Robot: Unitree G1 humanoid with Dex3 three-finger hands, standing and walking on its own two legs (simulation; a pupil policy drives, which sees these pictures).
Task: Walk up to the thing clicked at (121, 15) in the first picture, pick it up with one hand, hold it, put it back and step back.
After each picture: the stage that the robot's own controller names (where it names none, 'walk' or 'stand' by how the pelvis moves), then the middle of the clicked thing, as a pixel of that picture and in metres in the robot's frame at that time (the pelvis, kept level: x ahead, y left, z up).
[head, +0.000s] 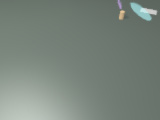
stand; (121, 15) +2.11 -0.63 -0.72
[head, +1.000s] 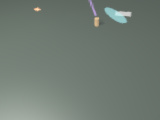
walk; (96, 21) +2.05 -0.11 -0.69
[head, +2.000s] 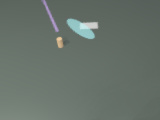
walk; (60, 42) +1.46 +0.31 -0.72
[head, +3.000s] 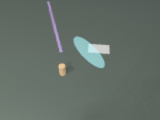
walk; (62, 69) +1.00 +0.24 -0.71
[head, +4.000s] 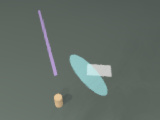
walk; (58, 100) +0.67 +0.18 -0.69
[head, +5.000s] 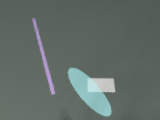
stand; out of the picture +0.44 +0.21 -0.70
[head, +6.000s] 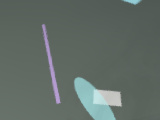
stand; out of the picture +0.40 +0.17 -0.72
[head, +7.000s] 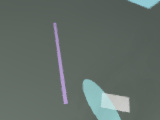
stand; out of the picture +0.39 +0.11 -0.72
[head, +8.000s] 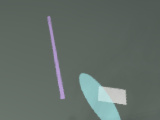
stand; out of the picture +0.39 +0.11 -0.72
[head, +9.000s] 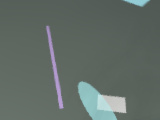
stand; out of the picture +0.36 +0.14 -0.73
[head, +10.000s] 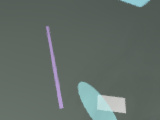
stand; out of the picture +0.36 +0.13 -0.72
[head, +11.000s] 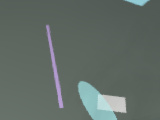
go down; out of the picture +0.36 +0.13 -0.72
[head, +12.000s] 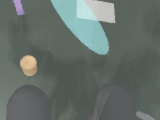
go down; (29, 66) +0.44 +0.18 -0.32
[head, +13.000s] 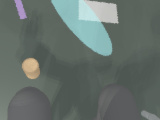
approach; (31, 69) +0.44 +0.19 -0.30
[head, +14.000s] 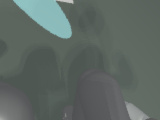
close in; out of the picture +0.42 +0.23 -0.22
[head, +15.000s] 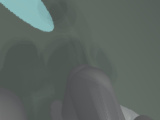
close; out of the picture +0.42 +0.24 -0.22
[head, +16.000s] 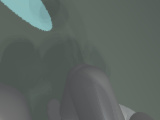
lift; out of the picture +0.41 +0.22 -0.23
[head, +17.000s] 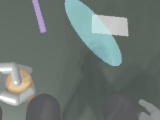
lift; (21, 86) +0.33 +0.20 -0.05
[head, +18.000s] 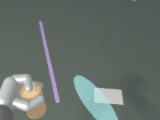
hold; (33, 100) +0.32 +0.16 +0.01
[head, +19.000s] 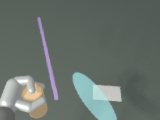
hold; (35, 101) +0.32 +0.17 -0.01
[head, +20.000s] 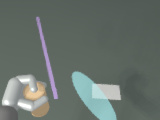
hold; (37, 100) +0.32 +0.16 -0.01
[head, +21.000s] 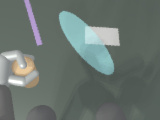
crouch; (26, 73) +0.40 +0.18 -0.09
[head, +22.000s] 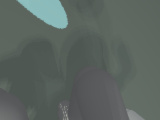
lower; out of the picture +0.42 +0.26 -0.23
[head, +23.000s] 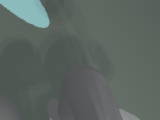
lower; out of the picture +0.44 +0.27 -0.23
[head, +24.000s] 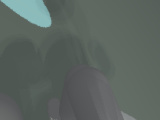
lower; out of the picture +0.44 +0.27 -0.23
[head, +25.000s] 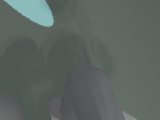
lower; out of the picture +0.44 +0.26 -0.23
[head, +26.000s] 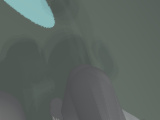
loosen; out of the picture +0.42 +0.25 -0.23
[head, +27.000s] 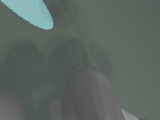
withdraw; out of the picture +0.42 +0.23 -0.23
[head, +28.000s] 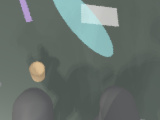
walk; (37, 72) +0.44 +0.18 -0.32
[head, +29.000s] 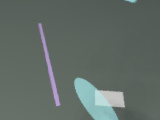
stand; out of the picture +0.35 +0.12 -0.66
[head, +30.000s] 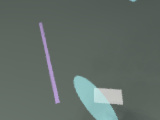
stand; out of the picture +0.38 +0.14 -0.67
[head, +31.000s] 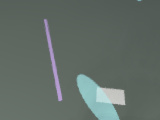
stand; out of the picture +0.37 +0.13 -0.69
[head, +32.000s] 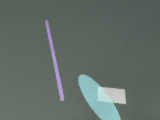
walk; out of the picture +0.38 +0.13 -0.72
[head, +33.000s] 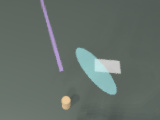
walk; (66, 102) +0.53 +0.08 -0.70
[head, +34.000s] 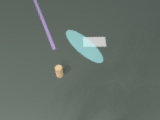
walk; (59, 71) +0.85 +0.22 -0.68
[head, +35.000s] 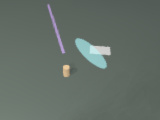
stand; (66, 71) +1.04 +0.14 -0.71
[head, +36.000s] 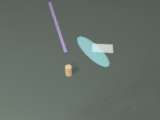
stand; (68, 70) +1.02 +0.14 -0.73
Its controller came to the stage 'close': yes
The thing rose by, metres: 0.70
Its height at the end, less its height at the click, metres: +0.00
